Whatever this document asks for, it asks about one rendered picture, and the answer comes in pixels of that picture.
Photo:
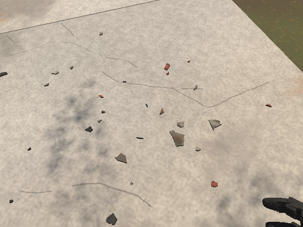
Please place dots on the right robot hand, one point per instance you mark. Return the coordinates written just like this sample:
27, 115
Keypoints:
291, 207

